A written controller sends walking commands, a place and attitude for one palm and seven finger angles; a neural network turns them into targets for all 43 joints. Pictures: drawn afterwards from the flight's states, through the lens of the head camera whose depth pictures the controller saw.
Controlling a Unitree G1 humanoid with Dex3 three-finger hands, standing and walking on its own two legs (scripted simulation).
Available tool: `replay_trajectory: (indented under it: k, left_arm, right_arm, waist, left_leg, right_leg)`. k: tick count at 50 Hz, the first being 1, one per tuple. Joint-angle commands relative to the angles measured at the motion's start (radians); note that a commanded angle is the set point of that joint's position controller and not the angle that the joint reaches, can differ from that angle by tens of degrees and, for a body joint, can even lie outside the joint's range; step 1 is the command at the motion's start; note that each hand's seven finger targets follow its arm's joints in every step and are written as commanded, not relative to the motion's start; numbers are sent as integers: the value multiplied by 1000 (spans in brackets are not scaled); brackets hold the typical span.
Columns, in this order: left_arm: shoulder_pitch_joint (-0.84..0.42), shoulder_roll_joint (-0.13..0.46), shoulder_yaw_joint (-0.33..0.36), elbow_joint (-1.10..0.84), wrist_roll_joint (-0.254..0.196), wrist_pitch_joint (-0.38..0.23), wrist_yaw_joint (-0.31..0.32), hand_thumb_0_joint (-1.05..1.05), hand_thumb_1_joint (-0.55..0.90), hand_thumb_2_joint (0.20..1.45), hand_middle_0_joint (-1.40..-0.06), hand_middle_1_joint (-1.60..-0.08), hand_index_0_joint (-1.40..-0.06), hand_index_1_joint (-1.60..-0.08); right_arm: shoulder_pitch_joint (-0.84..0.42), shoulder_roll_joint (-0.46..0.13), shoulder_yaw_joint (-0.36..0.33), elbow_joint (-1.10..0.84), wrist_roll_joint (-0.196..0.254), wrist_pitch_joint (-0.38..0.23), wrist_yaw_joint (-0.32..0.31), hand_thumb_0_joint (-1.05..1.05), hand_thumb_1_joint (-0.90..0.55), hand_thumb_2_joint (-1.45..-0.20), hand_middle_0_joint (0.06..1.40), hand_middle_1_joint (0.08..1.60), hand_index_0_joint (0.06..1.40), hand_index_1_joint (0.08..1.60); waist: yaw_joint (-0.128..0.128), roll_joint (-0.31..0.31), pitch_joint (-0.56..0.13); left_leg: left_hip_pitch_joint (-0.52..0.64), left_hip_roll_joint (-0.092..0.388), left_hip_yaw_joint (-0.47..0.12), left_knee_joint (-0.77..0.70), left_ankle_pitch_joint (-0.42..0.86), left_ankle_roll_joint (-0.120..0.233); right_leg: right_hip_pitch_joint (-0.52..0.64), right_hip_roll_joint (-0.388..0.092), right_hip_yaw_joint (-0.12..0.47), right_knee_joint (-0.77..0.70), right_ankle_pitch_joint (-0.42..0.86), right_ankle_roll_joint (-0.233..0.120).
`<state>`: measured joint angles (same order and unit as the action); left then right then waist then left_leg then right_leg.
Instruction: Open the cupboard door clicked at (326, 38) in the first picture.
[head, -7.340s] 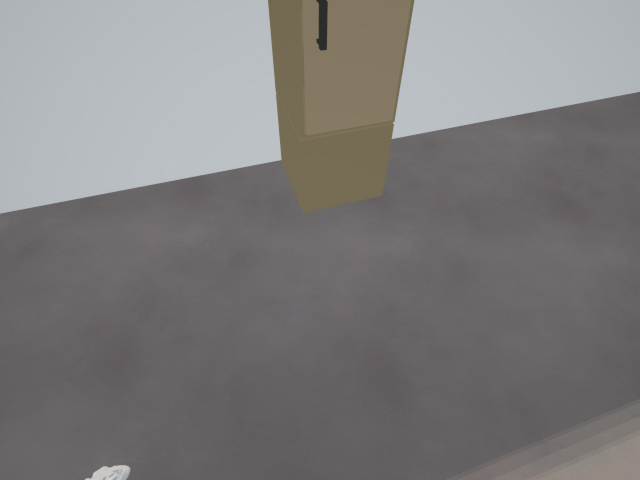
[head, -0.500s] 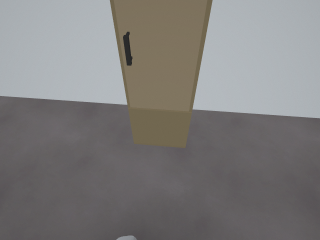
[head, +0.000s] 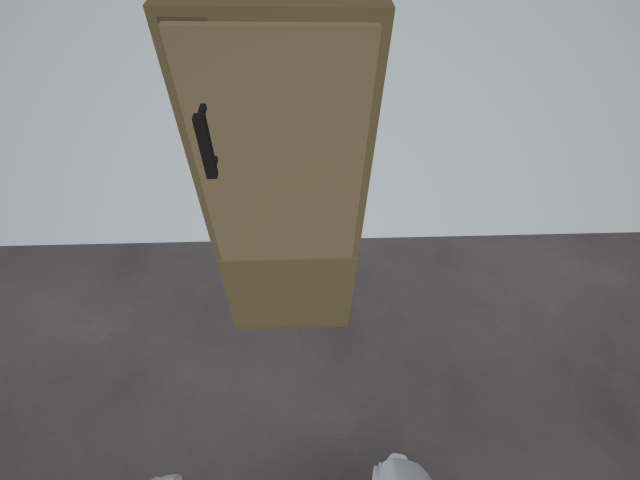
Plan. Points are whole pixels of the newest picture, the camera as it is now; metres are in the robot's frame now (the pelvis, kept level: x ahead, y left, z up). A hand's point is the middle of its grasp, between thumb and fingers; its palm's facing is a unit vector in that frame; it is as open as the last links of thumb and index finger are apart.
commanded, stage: take the last steps up to it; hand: left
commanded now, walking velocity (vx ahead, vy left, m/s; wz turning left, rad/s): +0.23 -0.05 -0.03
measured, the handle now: (207, 142) +0.68 +0.24 +0.04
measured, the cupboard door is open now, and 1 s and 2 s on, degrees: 0 0 0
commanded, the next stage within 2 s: come to a stop and stand still in 0.16 s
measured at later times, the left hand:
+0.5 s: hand (222, 472) +0.18 +0.15 -0.19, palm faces +0.06 -0.98 -0.19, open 7.3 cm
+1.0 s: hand out of the picture +0.14 +0.11 -0.17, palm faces +0.02 -0.97 -0.25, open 7.4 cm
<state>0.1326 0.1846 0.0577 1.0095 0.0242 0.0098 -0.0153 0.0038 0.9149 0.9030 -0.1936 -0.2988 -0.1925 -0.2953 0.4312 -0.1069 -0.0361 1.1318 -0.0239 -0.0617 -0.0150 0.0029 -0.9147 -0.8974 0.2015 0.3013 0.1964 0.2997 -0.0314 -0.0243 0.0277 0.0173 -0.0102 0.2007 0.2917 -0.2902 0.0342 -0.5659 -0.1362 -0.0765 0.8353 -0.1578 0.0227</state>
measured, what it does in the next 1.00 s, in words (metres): walks ahead: right foot, then left foot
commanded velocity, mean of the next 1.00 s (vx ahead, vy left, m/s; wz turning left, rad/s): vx -0.02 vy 0.03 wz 0.00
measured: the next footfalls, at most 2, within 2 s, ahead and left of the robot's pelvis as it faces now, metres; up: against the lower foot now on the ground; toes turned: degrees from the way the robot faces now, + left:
right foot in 0.14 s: +0.19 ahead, -0.15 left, +0.00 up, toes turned -9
left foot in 0.46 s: +0.24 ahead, +0.08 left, +0.00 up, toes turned +5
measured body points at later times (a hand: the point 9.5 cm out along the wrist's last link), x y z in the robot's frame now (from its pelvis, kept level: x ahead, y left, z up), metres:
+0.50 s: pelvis +0.15 -0.03 -0.01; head +0.16 -0.02 +0.44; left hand +0.17 +0.20 -0.17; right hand +0.22 -0.27 -0.16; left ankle +0.20 +0.08 -0.74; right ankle +0.16 -0.14 -0.74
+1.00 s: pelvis +0.12 -0.07 -0.01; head +0.11 -0.10 +0.44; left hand +0.13 +0.16 -0.15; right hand +0.17 -0.32 -0.17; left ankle +0.14 +0.04 -0.72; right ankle +0.10 -0.17 -0.74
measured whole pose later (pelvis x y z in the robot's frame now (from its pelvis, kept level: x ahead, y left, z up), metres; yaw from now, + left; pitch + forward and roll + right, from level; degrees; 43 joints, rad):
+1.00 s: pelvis +0.12 -0.07 -0.01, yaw +0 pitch -2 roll +0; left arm 0.33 0.14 0.00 0.99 0.03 -0.02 0.03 0.01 0.91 0.90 -0.20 -0.30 -0.20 -0.30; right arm 0.27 -0.23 -0.05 0.95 -0.02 0.04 0.02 0.01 -0.91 -0.90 0.20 0.30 0.19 0.30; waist 0.00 0.08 0.00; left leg -0.35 0.02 0.06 0.74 -0.39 0.01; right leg -0.20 -0.01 -0.08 0.56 -0.32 -0.04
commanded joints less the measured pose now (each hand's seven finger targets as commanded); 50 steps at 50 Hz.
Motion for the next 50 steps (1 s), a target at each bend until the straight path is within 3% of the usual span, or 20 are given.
replay_trajectory:
  k: [1,3,5,6,7,8,10,14,21,25,29,34,38,39,40,41,43,45,47,50]
  left_arm:
    - [-84,9,-1,-87,-2,-25,-4,0,900,900,-200,-300,-200,-300]
    - [-43,20,1,-77,-1,-37,-2,0,900,900,-200,-300,-200,-300]
    - [196,69,14,3,3,-59,3,0,900,900,-200,-300,-200,-300]
    - [326,152,34,44,8,-76,15,0,900,900,-200,-300,-200,-300]
    - [409,241,48,67,-6,-77,21,0,900,900,-200,-300,-200,-300]
    - [370,235,48,55,-17,-73,27,0,900,900,-200,-300,-200,-300]
    - [204,152,27,17,-13,-65,37,0,900,900,-200,-300,-200,-300]
    - [94,43,2,-2,2,-73,47,0,900,900,-200,-300,-200,-300]
    - [95,109,1,15,-12,-25,54,0,900,900,-200,-300,-200,-300]
    - [155,56,-6,-7,-17,14,57,0,900,900,-200,-300,-200,-300]
    - [167,71,0,-4,-14,23,53,0,900,900,-200,-300,-200,-300]
    - [155,59,1,-40,-12,27,47,0,900,900,-200,-300,-200,-300]
    - [255,49,-11,-3,-8,7,47,0,900,900,-200,-300,-200,-300]
    - [347,78,-25,3,1,-13,79,0,900,900,-200,-300,-200,-300]
    - [216,150,-27,-56,13,-37,77,0,900,900,-200,-300,-200,-300]
    - [191,164,-34,-84,10,-52,70,0,900,900,-200,-300,-200,-300]
    - [152,175,-11,-102,4,-73,67,0,900,900,-200,-300,-200,-300]
    - [159,162,-9,-105,7,-72,64,0,900,900,-200,-300,-200,-300]
    - [179,173,-4,-98,9,-58,58,0,900,900,-200,-300,-200,-300]
    - [164,187,5,-98,4,-38,54,0,900,900,-200,-300,-200,-300]
  right_arm:
    - [73,-158,-31,-13,-9,-10,-15,0,-900,-900,200,300,200,300]
    - [75,-162,-33,-2,-10,-4,-14,0,-900,-900,200,300,200,300]
    - [53,-165,-30,1,4,-4,-10,0,-900,-900,200,300,200,300]
    - [75,-129,-25,-12,16,-8,-2,0,-900,-900,200,300,200,300]
    - [93,-87,-14,-38,24,-8,-4,0,-900,-900,200,300,200,300]
    - [50,-112,-18,-50,28,6,-9,0,-900,-900,200,300,200,300]
    - [-50,-92,-21,-72,13,16,-2,0,-900,-900,200,300,200,300]
    - [28,-36,-10,-43,0,49,2,0,-900,-900,200,300,200,300]
    - [-51,-84,-2,-57,16,63,-8,0,-900,-900,200,300,200,300]
    - [-156,-212,-23,-116,7,60,-19,0,-900,-900,200,300,200,300]
    - [-242,-235,-34,-156,2,70,-34,0,-900,-900,200,300,200,300]
    - [-263,-250,-52,-175,1,81,-24,0,-900,-900,200,300,200,300]
    - [-283,-218,-47,-169,11,81,-7,0,-900,-900,200,300,200,300]
    - [-360,-238,-48,-240,32,59,-13,0,-900,-900,200,300,200,300]
    - [-291,-131,-24,-273,20,70,19,0,-900,-900,200,300,200,300]
    - [-283,-153,-20,-268,5,79,35,0,-900,-900,200,300,200,300]
    - [-246,-155,-23,-265,5,82,41,0,-900,-900,200,300,200,300]
    - [-246,-147,-16,-277,7,79,38,0,-900,-900,200,300,200,300]
    - [-246,-152,-12,-281,8,76,34,0,-900,-900,200,300,200,300]
    - [-142,-140,-4,-238,1,68,29,0,-900,-900,200,300,200,300]
  waist:
    - [-20,105,133]
    - [-2,107,91]
    - [102,70,-53]
    - [140,-73,-180]
    - [132,-222,-260]
    - [133,-153,-255]
    - [89,-52,-58]
    - [-16,-69,-21]
    - [3,-85,-42]
    - [37,285,-2]
    - [37,182,-64]
    - [18,157,-113]
    - [55,145,-121]
    - [123,-108,-58]
    - [34,-283,-4]
    - [33,-74,-34]
    - [3,-45,-45]
    - [14,-99,6]
    - [41,-121,40]
    - [19,-105,79]
  left_leg:
    - [-46,322,-161,-62,414,123]
    - [-38,312,-141,38,548,106]
    - [-98,238,-77,310,620,49]
    - [-318,163,-28,564,385,5]
    - [-512,27,-40,871,-296,-33]
    - [-521,57,-165,994,-316,-16]
    - [-582,128,-202,1022,-185,-16]
    - [-408,139,-164,724,-100,-50]
    - [-196,79,-131,196,173,-74]
    - [-238,331,-370,23,680,92]
    - [-144,357,-348,78,791,175]
    - [-128,334,-321,78,594,157]
    - [-267,234,-276,99,199,74]
    - [-258,189,-189,330,170,-6]
    - [-430,43,-144,452,-135,-43]
    - [-409,47,-180,542,-128,-43]
    - [-484,57,-197,627,-71,-23]
    - [-497,64,-190,585,-100,-24]
    - [-445,53,-169,482,-131,-24]
    - [-284,27,-129,285,-62,-14]
  right_leg:
    - [-7,27,-17,-150,-40,-28]
    - [116,69,-54,-233,-66,-47]
    - [448,105,-76,-350,60,-67]
    - [728,-79,128,-342,229,-135]
    - [859,-314,437,-417,513,-256]
    - [745,-325,444,-474,434,-291]
    - [495,-266,347,-550,136,-269]
    - [252,-161,95,-590,223,-190]
    - [299,-94,53,-410,332,-133]
    - [266,83,-36,-148,-239,-5]
    - [165,89,70,138,-402,-3]
    - [179,89,58,70,-375,8]
    - [409,100,8,-344,-128,1]
    - [326,10,178,-570,48,6]
    - [275,-125,335,-603,-80,-51]
    - [257,-132,354,-587,-162,-129]
    - [354,-118,321,-523,15,-172]
    - [349,-135,284,-529,45,-195]
    - [313,-132,284,-556,-114,-201]
    - [195,-82,229,-544,-357,-156]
